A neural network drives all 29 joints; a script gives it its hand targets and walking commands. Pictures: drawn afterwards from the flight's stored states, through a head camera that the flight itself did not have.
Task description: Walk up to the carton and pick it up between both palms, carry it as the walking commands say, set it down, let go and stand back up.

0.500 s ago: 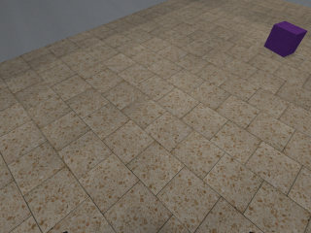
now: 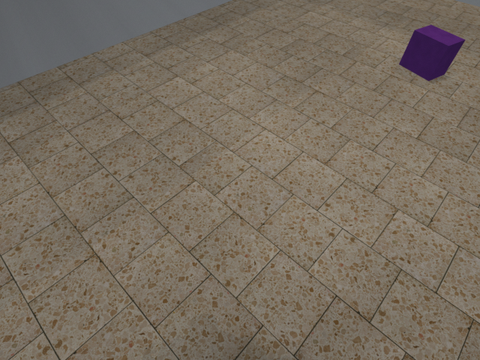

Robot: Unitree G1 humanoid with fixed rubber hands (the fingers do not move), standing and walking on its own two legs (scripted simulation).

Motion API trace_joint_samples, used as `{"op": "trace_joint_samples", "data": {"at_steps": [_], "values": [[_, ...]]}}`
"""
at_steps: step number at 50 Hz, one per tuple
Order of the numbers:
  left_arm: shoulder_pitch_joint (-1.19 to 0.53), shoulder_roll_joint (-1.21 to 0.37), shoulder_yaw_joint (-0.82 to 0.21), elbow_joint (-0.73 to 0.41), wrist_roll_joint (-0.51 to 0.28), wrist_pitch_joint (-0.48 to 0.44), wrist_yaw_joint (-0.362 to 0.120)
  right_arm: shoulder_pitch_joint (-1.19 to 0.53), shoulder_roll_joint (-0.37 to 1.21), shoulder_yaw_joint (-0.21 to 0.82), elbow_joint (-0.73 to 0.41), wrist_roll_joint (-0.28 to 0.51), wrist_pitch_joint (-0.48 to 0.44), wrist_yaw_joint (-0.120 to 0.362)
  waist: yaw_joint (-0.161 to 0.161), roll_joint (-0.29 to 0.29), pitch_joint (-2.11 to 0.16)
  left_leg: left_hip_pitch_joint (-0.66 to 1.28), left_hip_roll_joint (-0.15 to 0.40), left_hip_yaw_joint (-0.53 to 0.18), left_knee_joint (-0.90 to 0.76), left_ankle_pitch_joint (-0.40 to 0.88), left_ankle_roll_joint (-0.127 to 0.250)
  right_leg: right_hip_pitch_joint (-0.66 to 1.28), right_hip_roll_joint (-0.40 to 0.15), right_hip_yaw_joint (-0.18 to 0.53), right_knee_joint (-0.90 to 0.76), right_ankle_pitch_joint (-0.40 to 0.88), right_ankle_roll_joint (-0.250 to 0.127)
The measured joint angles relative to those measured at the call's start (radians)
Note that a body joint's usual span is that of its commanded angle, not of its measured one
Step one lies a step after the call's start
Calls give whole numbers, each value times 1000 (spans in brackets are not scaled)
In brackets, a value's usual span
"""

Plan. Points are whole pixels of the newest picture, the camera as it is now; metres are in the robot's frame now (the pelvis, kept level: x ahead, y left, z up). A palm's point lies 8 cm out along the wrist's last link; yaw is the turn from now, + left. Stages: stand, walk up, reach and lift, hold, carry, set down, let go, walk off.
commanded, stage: walk up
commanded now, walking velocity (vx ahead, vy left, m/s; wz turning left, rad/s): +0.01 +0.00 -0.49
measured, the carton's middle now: (429, 52) +2.26 -1.50 -0.63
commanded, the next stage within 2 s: none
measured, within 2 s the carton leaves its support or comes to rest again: neither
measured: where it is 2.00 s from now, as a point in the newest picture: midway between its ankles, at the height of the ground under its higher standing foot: (342, 247)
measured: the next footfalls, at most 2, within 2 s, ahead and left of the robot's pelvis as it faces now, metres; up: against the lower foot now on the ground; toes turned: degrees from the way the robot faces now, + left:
right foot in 0.62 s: +0.25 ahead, -0.30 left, +0.00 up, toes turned -26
left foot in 1.16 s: +0.52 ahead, -0.16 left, +0.00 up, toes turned -19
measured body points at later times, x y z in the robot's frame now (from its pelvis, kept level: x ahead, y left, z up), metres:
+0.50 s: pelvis +0.09 -0.05 +0.00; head +0.08 +0.00 +0.45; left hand +0.30 +0.14 -0.14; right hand -0.13 -0.24 -0.11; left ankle +0.01 +0.14 -0.74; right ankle +0.13 -0.26 -0.66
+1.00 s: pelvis +0.26 -0.22 +0.00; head +0.27 -0.22 +0.45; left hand +0.34 +0.01 -0.16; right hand +0.31 -0.48 -0.13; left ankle +0.42 -0.15 -0.70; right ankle +0.21 -0.29 -0.74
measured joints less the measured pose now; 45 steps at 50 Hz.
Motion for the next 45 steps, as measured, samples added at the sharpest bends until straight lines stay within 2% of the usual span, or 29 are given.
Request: {"op": "trace_joint_samples", "data": {"at_steps": [4, 5, 6, 7, 9, 12, 17, 20, 24, 27, 30, 31, 32, 33, 35, 37, 39, 41, 45], "values": [[9, -23, 4, -17, 9, 21, -3, -22, 2, -10, -33, 3, 11, -11, 5, 13, 7, -71, -20, -30, 124, -152, -8, -54, 28, 45, 31, 0, 18], [10, -24, 3, -24, 12, 27, -1, -22, 8, -8, -39, 7, 4, -11, 10, 6, 9, -77, -27, -26, 126, -140, 0, -68, 31, 59, 41, 0, 21], [10, -19, 5, -29, 13, 37, -9, -18, 18, -2, -45, 12, -6, -10, 14, -10, 13, -68, -30, -7, 107, -83, 22, -83, 30, 76, 71, -56, 12], [9, -15, 10, -29, 19, 48, -19, -4, 27, 5, -54, 8, -21, -9, 15, -20, 14, -58, -21, 17, 98, -45, 41, -112, 37, 87, 151, -141, 13], [7, -8, 23, -26, 41, 59, -36, 39, 45, 15, -58, -5, -41, -16, -2, -33, 6, -32, 2, 45, 85, -66, 33, -195, 52, 87, 370, -181, 46], [-6, 0, 43, -43, 48, 50, -66, 125, 65, 2, -24, -11, -53, -28, -29, -44, -5, 37, 33, 66, 10, -44, 30, -279, 16, 52, 562, -103, 66], [-28, 14, 60, -67, 46, 42, -98, 281, 74, -19, 44, -18, -60, -16, -47, -48, -43, 157, 89, 109, -97, -45, -5, -373, -60, 30, 695, 64, 69], [-41, 19, 60, -70, 38, 43, -103, 360, 82, -27, 68, -22, -72, -6, -70, -53, -67, 216, 116, 133, -130, -62, -33, -392, -96, 16, 663, 129, 66], [-57, 19, 46, -74, 21, 47, -116, 434, 99, -35, 91, -22, -74, -8, -100, -56, -99, 276, 155, 166, -143, -101, -86, -394, -114, -36, 556, 145, 80], [-66, 10, 32, -78, 21, 47, -119, 465, 114, -36, 100, -18, -68, -10, -119, -57, -114, 330, 176, 201, -163, -129, -135, -371, -123, -96, 420, 97, 81], [-81, -8, 12, -88, 33, 36, -119, 481, 126, -34, 115, -13, -63, -3, -138, -43, -123, 354, 208, 213, -136, -182, -178, -313, -126, -154, 246, -24, 58], [-89, -15, 7, -96, 35, 19, -113, 482, 130, -32, 119, -11, -62, 7, -138, -36, -120, 336, 225, 203, -76, -221, -169, -288, -121, -164, 199, -44, 42], [-102, -28, 7, -100, 40, -5, -99, 466, 133, -31, 125, -10, -57, 18, -121, -18, -102, 289, 255, 176, 52, -246, -130, -300, -102, -170, 222, 16, 20], [-111, -40, 6, -107, 46, -30, -81, 431, 135, -29, 123, -11, -51, 28, -99, -9, -74, 216, 250, 110, 243, -279, -82, -326, -87, -163, 288, 8, 0], [-99, -62, 5, -102, 41, -70, -44, 333, 130, -30, 94, -22, -52, 46, -67, -11, -19, 58, 172, -3, 604, -264, -21, -332, -63, -133, 353, -46, -24], [-64, -88, -11, -64, 31, -83, -20, 230, 108, -33, 47, -28, -75, 57, -58, 17, 16, -86, 122, -42, 787, -137, 8, -284, -31, -125, 311, -37, -30], [-21, -117, -22, -29, 23, -77, -12, 142, 86, -38, -1, -27, -93, 62, -50, 60, 38, -200, 103, -46, 807, -70, 23, -220, 4, -131, 249, -37, -37], [24, -130, -14, -14, 17, -76, -1, 73, 78, -36, -41, -26, -97, 56, -28, 81, 46, -280, 89, -28, 747, -50, 31, -157, 28, -130, 188, -37, -44], [103, -109, -3, 10, 25, -82, -1, -10, 87, -16, -74, -26, -82, 51, 27, 73, 25, -358, 76, 25, 594, -28, 37, -38, 47, -124, 93, -48, -52]]}}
